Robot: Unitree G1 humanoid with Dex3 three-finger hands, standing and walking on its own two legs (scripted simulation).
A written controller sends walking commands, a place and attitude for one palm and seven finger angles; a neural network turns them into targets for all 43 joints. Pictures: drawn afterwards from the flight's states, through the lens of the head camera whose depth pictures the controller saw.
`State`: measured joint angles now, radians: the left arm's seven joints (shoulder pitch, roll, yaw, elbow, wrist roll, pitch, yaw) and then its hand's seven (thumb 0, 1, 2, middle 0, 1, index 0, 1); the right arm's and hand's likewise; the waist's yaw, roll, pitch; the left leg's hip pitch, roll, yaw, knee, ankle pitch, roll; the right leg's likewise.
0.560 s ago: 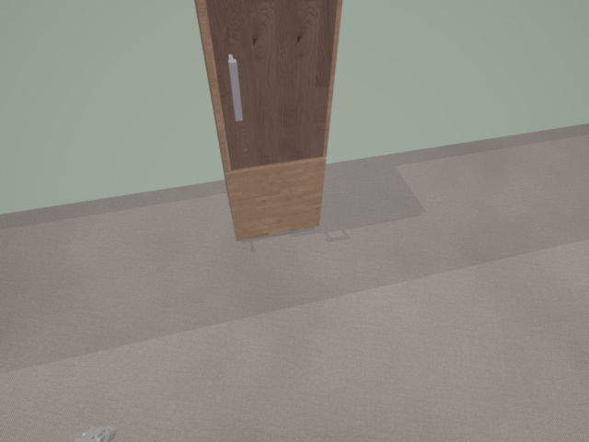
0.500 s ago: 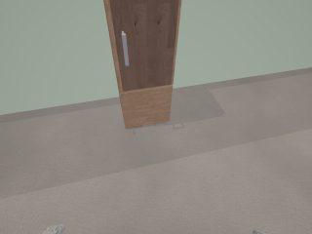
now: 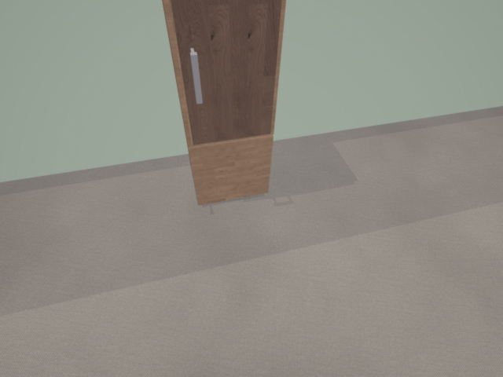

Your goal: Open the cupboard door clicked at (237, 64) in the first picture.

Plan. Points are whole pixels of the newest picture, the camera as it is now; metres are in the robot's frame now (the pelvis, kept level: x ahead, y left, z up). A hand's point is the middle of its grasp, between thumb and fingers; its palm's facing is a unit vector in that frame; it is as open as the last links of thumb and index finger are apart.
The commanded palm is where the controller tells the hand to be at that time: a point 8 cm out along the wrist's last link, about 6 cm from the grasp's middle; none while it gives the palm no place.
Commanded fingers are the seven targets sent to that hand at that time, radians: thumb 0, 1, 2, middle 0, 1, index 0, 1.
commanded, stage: stand and wait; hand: left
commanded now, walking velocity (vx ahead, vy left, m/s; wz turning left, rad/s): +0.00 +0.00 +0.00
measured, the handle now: (195, 76) +1.02 +0.25 -0.04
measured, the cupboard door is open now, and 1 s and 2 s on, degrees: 0 0 0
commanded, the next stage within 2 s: look at it before walking up in 0.32 s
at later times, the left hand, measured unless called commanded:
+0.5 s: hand out of the picture +0.08 +0.24 -0.15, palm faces -0.04 -0.94 -0.34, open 7.4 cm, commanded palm none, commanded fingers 0.00 0.90 0.90 -0.20 -0.30 -0.20 -0.30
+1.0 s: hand out of the picture +0.07 +0.24 -0.15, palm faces -0.04 -0.94 -0.34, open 7.4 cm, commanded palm none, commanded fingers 0.00 0.90 0.90 -0.20 -0.30 -0.20 -0.30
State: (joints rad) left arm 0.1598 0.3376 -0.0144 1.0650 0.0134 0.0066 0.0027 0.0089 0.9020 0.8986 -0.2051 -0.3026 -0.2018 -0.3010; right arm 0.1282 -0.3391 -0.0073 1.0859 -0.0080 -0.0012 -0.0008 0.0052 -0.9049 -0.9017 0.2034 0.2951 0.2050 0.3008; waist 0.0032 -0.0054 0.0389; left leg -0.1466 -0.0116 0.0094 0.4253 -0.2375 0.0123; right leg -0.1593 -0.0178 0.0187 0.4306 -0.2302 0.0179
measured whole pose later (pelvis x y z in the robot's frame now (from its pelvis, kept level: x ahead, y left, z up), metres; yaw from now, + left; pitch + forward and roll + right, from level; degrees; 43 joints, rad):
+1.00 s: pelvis +0.00 -0.01 +0.00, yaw +0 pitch -2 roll +0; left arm 0.14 0.34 -0.01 1.09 0.01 0.00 0.00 0.01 0.90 0.90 -0.20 -0.30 -0.20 -0.30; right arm 0.11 -0.34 0.00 1.11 -0.01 -0.01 0.00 0.00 -0.91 -0.90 0.20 0.30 0.20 0.30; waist 0.00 0.00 0.04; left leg -0.12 0.00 0.01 0.36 -0.20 0.00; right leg -0.14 -0.01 0.02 0.37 -0.20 0.01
